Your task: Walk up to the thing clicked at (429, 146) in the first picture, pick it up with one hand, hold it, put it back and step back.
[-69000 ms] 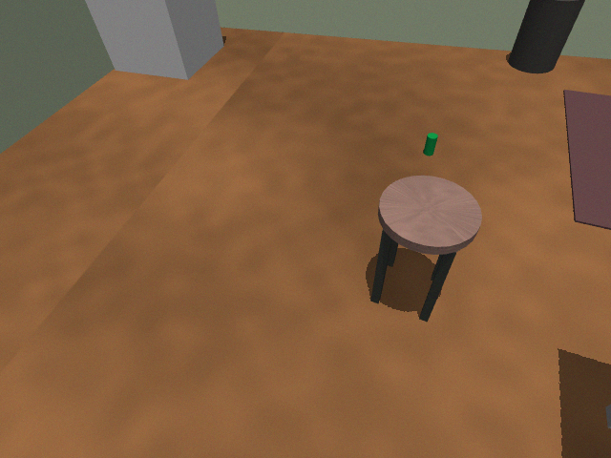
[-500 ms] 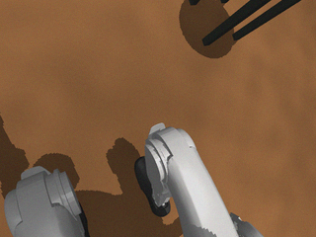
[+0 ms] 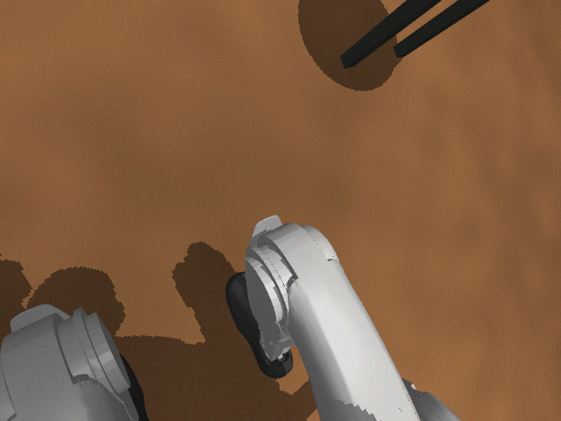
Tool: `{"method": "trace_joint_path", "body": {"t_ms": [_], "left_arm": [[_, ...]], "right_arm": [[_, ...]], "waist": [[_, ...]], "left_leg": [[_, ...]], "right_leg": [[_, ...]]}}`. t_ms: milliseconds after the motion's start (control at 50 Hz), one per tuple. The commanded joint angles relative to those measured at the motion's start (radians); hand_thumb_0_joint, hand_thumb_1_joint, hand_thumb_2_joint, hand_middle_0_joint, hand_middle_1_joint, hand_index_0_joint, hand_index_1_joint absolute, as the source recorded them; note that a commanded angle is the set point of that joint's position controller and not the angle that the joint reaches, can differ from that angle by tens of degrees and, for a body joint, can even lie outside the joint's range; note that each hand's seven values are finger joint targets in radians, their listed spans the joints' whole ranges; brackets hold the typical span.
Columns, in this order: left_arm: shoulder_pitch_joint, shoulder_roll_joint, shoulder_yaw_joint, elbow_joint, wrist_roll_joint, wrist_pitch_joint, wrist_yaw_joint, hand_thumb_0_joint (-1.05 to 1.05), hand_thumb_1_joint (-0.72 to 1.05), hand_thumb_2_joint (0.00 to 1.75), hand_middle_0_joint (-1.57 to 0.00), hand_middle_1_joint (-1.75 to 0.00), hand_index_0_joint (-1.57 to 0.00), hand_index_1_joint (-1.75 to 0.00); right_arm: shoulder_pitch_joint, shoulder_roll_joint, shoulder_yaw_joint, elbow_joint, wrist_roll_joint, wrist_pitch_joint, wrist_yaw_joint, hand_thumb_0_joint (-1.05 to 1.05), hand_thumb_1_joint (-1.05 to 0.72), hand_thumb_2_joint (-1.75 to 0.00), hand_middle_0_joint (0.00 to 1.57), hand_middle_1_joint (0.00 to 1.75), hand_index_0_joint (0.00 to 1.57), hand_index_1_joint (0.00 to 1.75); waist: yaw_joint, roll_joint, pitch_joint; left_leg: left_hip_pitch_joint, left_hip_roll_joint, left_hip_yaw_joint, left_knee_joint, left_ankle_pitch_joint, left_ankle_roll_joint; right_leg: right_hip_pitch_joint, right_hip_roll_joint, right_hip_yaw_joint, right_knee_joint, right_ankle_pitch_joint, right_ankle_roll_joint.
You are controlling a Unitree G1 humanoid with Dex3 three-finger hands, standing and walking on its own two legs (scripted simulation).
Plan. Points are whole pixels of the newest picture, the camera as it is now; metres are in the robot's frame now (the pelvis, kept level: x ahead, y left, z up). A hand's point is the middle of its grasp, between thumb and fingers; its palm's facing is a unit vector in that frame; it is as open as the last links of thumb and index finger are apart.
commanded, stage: rest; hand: left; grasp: from above
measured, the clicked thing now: out of the picture +0.53 +0.29 -0.26
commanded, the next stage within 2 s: open in 0.06 s
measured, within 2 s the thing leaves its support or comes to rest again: neither
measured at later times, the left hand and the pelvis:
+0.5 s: hand out of the picture +0.51 +0.29 -0.23, palm faces -0.43 -0.12 -0.89, open 10.4 cm; pelvis +0.00 +0.00 +0.00, yaw -1 degrees
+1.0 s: hand out of the picture +0.51 +0.30 -0.23, palm faces -0.43 -0.12 -0.89, open 13.5 cm; pelvis +0.00 +0.00 +0.00, yaw -1 degrees
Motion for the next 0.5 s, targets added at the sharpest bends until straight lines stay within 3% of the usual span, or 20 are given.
{"method": "trace_joint_path", "body": {"t_ms": [0, 20, 60, 100, 120, 140, 160, 180, 240, 280, 300, 320, 340, 360, 420, 480], "left_arm": [[-0.306, 0.193, 0.007, -0.116, -0.007, 0.003, 0.046, 0.00, 0.65, 0.59, -0.94, -0.71, -0.99, -0.66], [-0.301, 0.218, 0.024, -0.126, -0.002, 0.002, 0.048, 0.00, 0.64, 0.59, -0.95, -0.70, -0.99, -0.65], [-0.318, 0.200, 0.002, -0.132, 0.003, -0.002, 0.044, 0.00, 0.66, 0.58, -0.95, -0.71, -1.00, -0.66], [-0.310, 0.204, -0.004, -0.116, 0.000, -0.003, 0.045, 0.00, 0.65, 0.60, -0.95, -0.71, -0.99, -0.66], [-0.293, 0.179, -0.023, -0.082, -0.008, -0.001, 0.039, 0.00, 0.64, 0.59, -0.95, -0.70, -1.00, -0.65], [-0.318, 0.202, -0.012, -0.121, -0.009, -0.005, 0.043, 0.00, 0.64, 0.58, -0.94, -0.71, -0.99, -0.66], [-0.312, 0.230, 0.008, -0.117, -0.002, -0.004, 0.048, 0.00, 0.56, 0.58, -0.86, -0.70, -0.91, -0.65], [-0.309, 0.216, -0.007, -0.120, -0.004, -0.004, 0.048, 0.00, 0.48, 0.54, -0.78, -0.69, -0.83, -0.64], [-0.317, 0.197, -0.017, -0.115, -0.005, -0.003, 0.047, 0.00, 0.24, 0.52, -0.57, -0.69, -0.61, -0.65], [-0.301, 0.195, -0.021, -0.078, -0.007, -0.001, 0.054, 0.00, 0.08, 0.54, -0.50, -0.69, -0.53, -0.66], [-0.322, 0.203, -0.011, -0.133, -0.006, -0.003, 0.051, 0.00, 0.00, 0.56, -0.47, -0.69, -0.50, -0.66], [-0.306, 0.213, 0.004, -0.097, 0.000, 0.002, 0.053, 0.00, -0.04, 0.59, -0.46, -0.70, -0.49, -0.68], [-0.307, 0.190, -0.023, -0.093, -0.003, 0.001, 0.053, 0.00, -0.08, 0.62, -0.45, -0.71, -0.47, -0.69], [-0.318, 0.205, -0.004, -0.111, -0.002, 0.002, 0.053, 0.00, -0.11, 0.64, -0.43, -0.71, -0.44, -0.70], [-0.296, 0.182, -0.028, -0.085, -0.009, 0.007, 0.045, 0.00, -0.16, 0.71, -0.38, -0.78, -0.40, -0.77], [-0.320, 0.219, -0.013, -0.131, -0.014, 0.001, 0.042, 0.00, -0.23, 0.73, -0.33, -0.81, -0.34, -0.80]], "right_arm": [[0.225, -0.327, -0.088, 0.016, -0.001, -0.008, -0.010, 0.00, -0.91, -0.90, 0.20, 0.30, 0.20, 0.30], [0.227, -0.335, -0.092, 0.021, -0.001, -0.005, -0.012, 0.00, -0.91, -0.90, 0.20, 0.30, 0.20, 0.30], [0.219, -0.331, -0.083, 0.012, -0.003, -0.007, -0.010, 0.00, -0.91, -0.90, 0.20, 0.30, 0.20, 0.30], [0.211, -0.334, -0.083, 0.016, -0.001, -0.009, -0.011, 0.00, -0.91, -0.90, 0.20, 0.30, 0.20, 0.30], [0.212, -0.329, -0.078, 0.015, 0.000, -0.012, -0.008, 0.00, -0.91, -0.90, 0.20, 0.30, 0.20, 0.30], [0.214, -0.334, -0.079, 0.012, 0.001, -0.011, -0.011, 0.00, -0.91, -0.90, 0.20, 0.30, 0.20, 0.30], [0.217, -0.344, -0.081, 0.010, 0.000, -0.011, -0.012, 0.00, -0.90, -0.90, 0.20, 0.30, 0.20, 0.30], [0.209, -0.330, -0.078, 0.012, 0.000, -0.011, -0.012, 0.00, -0.90, -0.90, 0.20, 0.30, 0.20, 0.30], [0.211, -0.334, -0.076, 0.010, 0.000, -0.011, -0.009, 0.00, -0.90, -0.90, 0.20, 0.30, 0.20, 0.30], [0.200, -0.336, -0.077, 0.013, 0.002, -0.010, -0.013, 0.00, -0.90, -0.90, 0.20, 0.30, 0.20, 0.30], [0.206, -0.339, -0.079, 0.013, 0.001, -0.011, -0.011, 0.00, -0.90, -0.90, 0.20, 0.30, 0.20, 0.30], [0.218, -0.343, -0.080, 0.024, -0.003, -0.011, -0.012, 0.00, -0.90, -0.90, 0.20, 0.30, 0.20, 0.30], [0.201, -0.332, -0.074, 0.008, -0.002, -0.010, -0.011, 0.00, -0.90, -0.90, 0.20, 0.30, 0.20, 0.30], [0.205, -0.342, -0.081, 0.019, -0.001, -0.009, -0.012, 0.00, -0.90, -0.90, 0.20, 0.30, 0.20, 0.30], [0.196, -0.334, -0.075, 0.008, -0.002, -0.008, -0.012, 0.00, -0.90, -0.90, 0.20, 0.30, 0.20, 0.30], [0.206, -0.339, -0.073, 0.014, -0.001, -0.009, -0.014, 0.00, -0.90, -0.90, 0.20, 0.30, 0.20, 0.30]], "waist": [[-0.061, 0.523, -0.671], [-0.058, 0.525, -0.682], [-0.069, 0.539, -0.671], [-0.058, 0.527, -0.666], [-0.071, 0.498, -0.635], [-0.070, 0.499, -0.659], [-0.065, 0.517, -0.667], [-0.052, 0.543, -0.684], [-0.073, 0.530, -0.657], [-0.068, 0.525, -0.644], [-0.072, 0.544, -0.654], [-0.072, 0.556, -0.651], [-0.069, 0.549, -0.648], [-0.074, 0.555, -0.653], [-0.077, 0.535, -0.636], [-0.069, 0.551, -0.652]], "left_leg": [[0.472, 0.028, 0.095, -0.239, 0.266, 0.024], [0.482, 0.030, 0.093, -0.240, 0.274, 0.025], [0.486, 0.031, 0.091, -0.250, 0.260, 0.023], [0.481, 0.032, 0.086, -0.244, 0.258, 0.023], [0.459, 0.031, 0.092, -0.235, 0.244, 0.030], [0.458, 0.031, 0.091, -0.242, 0.242, 0.031], [0.470, 0.031, 0.089, -0.245, 0.251, 0.026], [0.492, 0.035, 0.087, -0.255, 0.261, 0.021], [0.493, 0.036, 0.082, -0.254, 0.252, 0.023], [0.480, 0.035, 0.079, -0.260, 0.240, 0.021], [0.499, 0.037, 0.079, -0.249, 0.263, 0.021], [0.511, 0.038, 0.076, -0.255, 0.265, 0.015], [0.495, 0.037, 0.076, -0.268, 0.250, 0.017], [0.520, 0.040, 0.067, -0.264, 0.256, 0.013], [0.495, 0.037, 0.078, -0.262, 0.244, 0.021], [0.489, 0.037, 0.080, -0.258, 0.252, 0.019]], "right_leg": [[0.443, 0.036, -0.111, -0.184, 0.268, -0.085], [0.454, 0.037, -0.111, -0.191, 0.274, -0.083], [0.448, 0.038, -0.112, -0.190, 0.261, -0.084], [0.430, 0.040, -0.116, -0.189, 0.258, -0.086], [0.441, 0.042, -0.109, -0.192, 0.256, -0.081], [0.456, 0.043, -0.110, -0.200, 0.256, -0.079], [0.457, 0.038, -0.112, -0.196, 0.261, -0.081], [0.456, 0.041, -0.114, -0.185, 0.266, -0.084], [0.441, 0.042, -0.118, -0.188, 0.263, -0.081], [0.427, 0.043, -0.119, -0.188, 0.254, -0.085], [0.424, 0.038, -0.117, -0.186, 0.272, -0.081], [0.420, 0.036, -0.120, -0.187, 0.269, -0.084], [0.430, 0.042, -0.121, -0.186, 0.258, -0.085], [0.404, 0.035, -0.123, -0.183, 0.263, -0.086], [0.423, 0.043, -0.119, -0.192, 0.256, -0.083], [0.439, 0.038, -0.115, -0.194, 0.262, -0.083]]}}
